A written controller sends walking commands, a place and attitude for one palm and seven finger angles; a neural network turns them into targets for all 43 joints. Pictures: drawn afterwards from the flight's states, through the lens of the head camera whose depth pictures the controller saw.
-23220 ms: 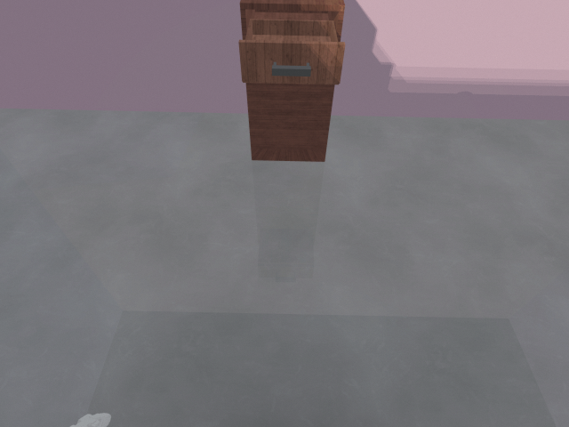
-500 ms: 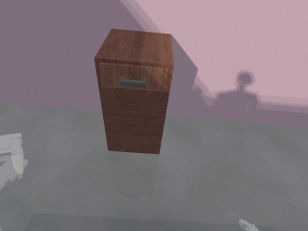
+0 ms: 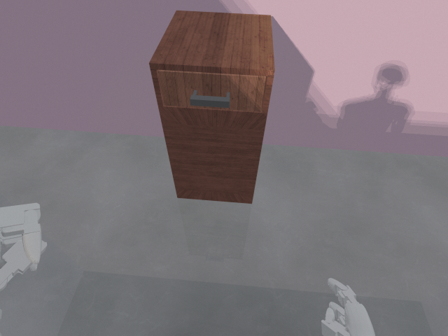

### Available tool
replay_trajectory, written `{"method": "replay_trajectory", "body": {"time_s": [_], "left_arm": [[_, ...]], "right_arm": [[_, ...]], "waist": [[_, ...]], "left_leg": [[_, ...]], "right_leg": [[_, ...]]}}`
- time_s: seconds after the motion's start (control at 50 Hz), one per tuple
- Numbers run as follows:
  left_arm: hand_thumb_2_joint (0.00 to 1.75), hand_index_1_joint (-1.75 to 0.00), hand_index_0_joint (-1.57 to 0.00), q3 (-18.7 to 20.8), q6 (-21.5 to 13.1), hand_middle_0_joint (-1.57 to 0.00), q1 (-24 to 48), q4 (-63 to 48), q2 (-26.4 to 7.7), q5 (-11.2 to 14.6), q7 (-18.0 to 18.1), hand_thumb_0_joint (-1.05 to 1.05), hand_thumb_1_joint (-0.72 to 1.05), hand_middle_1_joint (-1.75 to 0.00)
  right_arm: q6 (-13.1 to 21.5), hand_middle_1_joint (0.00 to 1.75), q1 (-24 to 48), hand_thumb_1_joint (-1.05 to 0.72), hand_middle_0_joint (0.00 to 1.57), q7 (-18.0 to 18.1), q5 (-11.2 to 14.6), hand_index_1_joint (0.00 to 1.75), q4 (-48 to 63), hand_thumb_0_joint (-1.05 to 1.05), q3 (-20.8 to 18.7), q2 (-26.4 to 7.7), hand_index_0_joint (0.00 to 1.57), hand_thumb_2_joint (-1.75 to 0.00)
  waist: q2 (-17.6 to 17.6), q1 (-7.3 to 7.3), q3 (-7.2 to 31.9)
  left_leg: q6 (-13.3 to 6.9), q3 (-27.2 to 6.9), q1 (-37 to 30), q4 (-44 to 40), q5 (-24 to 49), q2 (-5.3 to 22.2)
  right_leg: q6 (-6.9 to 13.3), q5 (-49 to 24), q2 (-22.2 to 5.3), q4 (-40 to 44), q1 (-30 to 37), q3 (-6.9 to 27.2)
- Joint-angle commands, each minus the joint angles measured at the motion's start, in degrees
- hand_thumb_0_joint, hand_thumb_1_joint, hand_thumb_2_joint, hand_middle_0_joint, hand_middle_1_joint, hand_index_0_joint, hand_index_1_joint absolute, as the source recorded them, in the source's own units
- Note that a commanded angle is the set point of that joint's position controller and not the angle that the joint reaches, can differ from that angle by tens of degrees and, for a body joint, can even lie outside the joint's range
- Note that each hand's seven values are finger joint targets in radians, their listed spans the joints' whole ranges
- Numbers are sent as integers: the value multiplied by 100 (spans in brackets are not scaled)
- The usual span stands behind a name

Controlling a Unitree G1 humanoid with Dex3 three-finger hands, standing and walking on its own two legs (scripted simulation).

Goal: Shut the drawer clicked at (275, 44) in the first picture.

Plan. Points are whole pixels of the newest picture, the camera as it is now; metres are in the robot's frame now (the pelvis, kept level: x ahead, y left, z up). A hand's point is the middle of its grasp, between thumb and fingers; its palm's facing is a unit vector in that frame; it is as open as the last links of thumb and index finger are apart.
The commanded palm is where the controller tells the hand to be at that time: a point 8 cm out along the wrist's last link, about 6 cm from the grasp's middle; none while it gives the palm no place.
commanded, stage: stop stepping back and stand still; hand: left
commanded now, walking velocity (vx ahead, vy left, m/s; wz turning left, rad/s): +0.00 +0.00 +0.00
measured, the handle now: (210, 97) +0.84 +0.10 -0.08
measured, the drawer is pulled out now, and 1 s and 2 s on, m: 0.00 0.00 0.00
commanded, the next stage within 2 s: let the arm hang, fingers relaxed in 0.22 s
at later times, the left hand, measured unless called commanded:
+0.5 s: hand (96, 322) +0.16 +0.25 -0.09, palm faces +0.05 -0.92 -0.38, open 3.1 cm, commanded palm none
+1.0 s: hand out of the picture -0.06 +0.20 -0.16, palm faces +0.03 -0.97 -0.22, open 6.3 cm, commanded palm none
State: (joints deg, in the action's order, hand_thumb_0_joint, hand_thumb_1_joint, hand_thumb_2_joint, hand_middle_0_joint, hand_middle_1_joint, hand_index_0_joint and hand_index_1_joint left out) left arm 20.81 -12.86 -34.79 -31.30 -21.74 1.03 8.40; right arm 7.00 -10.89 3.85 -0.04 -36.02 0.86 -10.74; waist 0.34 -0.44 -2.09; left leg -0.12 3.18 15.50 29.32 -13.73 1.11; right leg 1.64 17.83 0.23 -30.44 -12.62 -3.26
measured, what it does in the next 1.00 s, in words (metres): stands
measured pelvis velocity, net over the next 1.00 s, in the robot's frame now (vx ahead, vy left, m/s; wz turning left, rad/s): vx -0.01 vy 0.02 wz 0.01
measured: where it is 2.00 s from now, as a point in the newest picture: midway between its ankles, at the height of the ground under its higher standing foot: outside the picture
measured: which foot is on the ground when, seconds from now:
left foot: down 0.00-1.00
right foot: down 0.00-1.00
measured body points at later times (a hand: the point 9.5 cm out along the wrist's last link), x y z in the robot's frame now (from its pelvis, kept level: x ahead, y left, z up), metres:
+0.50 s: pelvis +0.00 +0.01 -0.01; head +0.01 +0.00 +0.44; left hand +0.15 +0.29 -0.06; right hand +0.14 -0.25 -0.12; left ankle +0.02 +0.12 -0.73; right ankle -0.02 -0.09 -0.73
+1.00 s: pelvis -0.01 +0.02 +0.01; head +0.01 +0.02 +0.46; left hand -0.06 +0.25 -0.15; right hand -0.03 -0.19 -0.16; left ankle +0.02 +0.12 -0.74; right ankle -0.02 -0.09 -0.74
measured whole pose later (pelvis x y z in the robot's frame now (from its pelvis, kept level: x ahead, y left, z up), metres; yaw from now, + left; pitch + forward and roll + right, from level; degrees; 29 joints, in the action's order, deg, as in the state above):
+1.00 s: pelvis -0.01 +0.02 +0.01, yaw +1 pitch -1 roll +0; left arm -0.2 0.5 -19.3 66.3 -9.9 -0.8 1.6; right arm -0.9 -17.5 1.4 -0.6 -64.6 -0.1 -7.4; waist -1.1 -0.3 -3.6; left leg -1.8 3.0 12.9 23.2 -9.6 -0.4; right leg 0.3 13.2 -1.0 -23.4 -9.3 -3.6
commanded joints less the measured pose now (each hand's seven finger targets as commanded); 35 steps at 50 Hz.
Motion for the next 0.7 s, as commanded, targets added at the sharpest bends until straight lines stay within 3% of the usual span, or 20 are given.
{"method": "replay_trajectory", "body": {"time_s": [0.0,0.08,0.28,0.3,0.32,0.34,0.38,0.42,0.44,0.48,0.52,0.54,0.58,0.6,0.64,0.68], "left_arm": [[90,-160,-140,731,-309,-140,-218,-1265,-894,119,106,0,90,-160],[90,-160,-140,723,-242,-140,-426,-1281,-878,181,108,0,90,-160],[90,-160,-140,641,-193,-140,-295,-1250,-890,194,109,0,90,-160],[90,-160,-140,-1516,622,-140,645,3565,-281,-379,-734,0,90,-160],[90,-156,-136,-1381,1065,-136,619,3718,-87,-285,-831,0,90,-156],[90,-151,-132,-1464,1137,-132,763,3958,73,-301,-846,0,90,-151],[90,-143,-124,-1530,1158,-124,1168,4567,-10,-323,-852,0,90,-143],[90,-134,-116,-1573,1194,-116,1607,5303,-148,-317,-829,0,90,-134],[90,-130,-112,-1609,1219,-112,1777,5717,-165,-302,-811,0,90,-130],[90,-121,-104,-1715,1275,-104,1953,6486,-109,-256,-773,0,90,-121],[90,-112,-96,-1824,1304,-96,1963,7198,-8,-213,-753,0,90,-112],[90,-108,-92,-1860,1301,-92,1926,7509,20,-198,-747,0,90,-108],[90,-99,-84,-1910,1295,-84,1873,8027,119,-176,-746,0,90,-99],[90,-95,-80,-1920,1292,-80,1801,8260,181,-152,-738,0,90,-95],[90,-86,-72,-1877,1282,-72,1710,8594,298,-176,-739,0,90,-86],[90,-78,-64,-1918,1266,-64,1658,8855,317,-160,-740,0,90,-78]], "right_arm": [[228,30,410,-90,20,24,19,30,907,0,-291,-697,20,-90],[101,30,460,-90,20,27,34,30,1017,0,-288,-680,20,-90],[-16,30,530,-90,20,117,40,30,1132,0,-303,-747,20,-90],[290,30,804,-90,20,-449,90,30,-236,0,-613,-1903,20,-90],[-88,30,281,-90,20,-463,112,30,-186,0,-588,-1481,20,-90],[-208,30,206,-90,20,-450,52,30,-211,0,-494,-1296,20,-90],[-341,30,167,-90,20,-425,-54,30,-195,0,-396,-1259,20,-90],[-463,30,166,-90,20,-391,-106,30,-345,0,-365,-1261,20,-90],[-523,30,193,-90,20,-379,-134,30,-476,0,-367,-1272,20,-90],[-606,30,181,-90,20,-377,-161,30,-763,0,-286,-1117,20,-90],[-640,30,166,-90,20,-352,-152,30,-1093,0,-192,-979,20,-90],[-653,30,143,-90,20,-337,-138,30,-1240,0,-166,-908,20,-90],[-681,30,36,-90,20,-303,-107,30,-1520,0,-142,-839,20,-90],[-703,30,-62,-90,20,-286,-116,30,-1672,0,-137,-768,20,-90],[-715,30,-226,-90,20,-256,-128,30,-1880,0,-164,-660,20,-90],[-715,30,-416,-90,20,-240,-100,30,-2067,0,-176,-621,20,-90]], "waist": [[-153,97,895],[-234,112,971],[-351,90,749],[-445,254,394],[-377,179,894],[-102,106,930],[755,48,836],[1262,72,662],[1139,78,551],[192,65,404],[-463,8,325],[-590,-3,295],[-515,-2,206],[-787,0,173],[-981,13,173],[-593,23,259]], "left_leg": [[-170,-470,-371,-290,1433,438],[-112,-352,-526,-278,1789,388],[-130,-477,-556,-588,1609,411],[-201,-580,-101,306,2204,602],[-178,-536,-298,234,1952,569],[-266,-729,-9,177,1280,632],[-334,-856,196,169,1117,554],[-280,-735,146,220,1000,347],[-263,-704,30,182,1061,305],[-234,-715,-53,-147,1375,358],[-249,-811,-26,-517,1335,438],[-236,-809,-44,-618,1168,428],[-217,-808,-84,-759,767,432],[-209,-794,-113,-839,524,422],[-216,-784,-106,-937,173,410],[-234,-803,-265,-943,280,446]], "right_leg": [[-57,-1990,-519,688,479,765],[-58,-2553,-548,671,528,712],[-122,-1931,-408,866,382,538],[-10,-2451,-825,-53,-362,235],[-3,-1913,-752,98,-316,493],[12,-1182,-679,90,-339,416],[70,-1250,-694,209,-181,510],[210,-1484,-853,423,-151,652],[261,-1543,-893,468,-215,681],[207,-1429,-788,426,-87,594],[92,-979,-638,560,120,577],[83,-831,-612,686,188,611],[93,-516,-609,957,219,584],[118,-378,-608,1056,208,614],[161,-308,-592,1196,277,597],[162,-386,-604,1256,299,543]]}}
